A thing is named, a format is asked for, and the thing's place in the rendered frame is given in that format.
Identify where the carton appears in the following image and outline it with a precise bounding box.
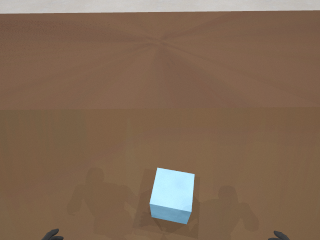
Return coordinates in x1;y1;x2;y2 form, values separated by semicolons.
149;168;195;224

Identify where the left robot hand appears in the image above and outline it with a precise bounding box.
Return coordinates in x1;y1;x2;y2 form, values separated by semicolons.
42;228;64;240

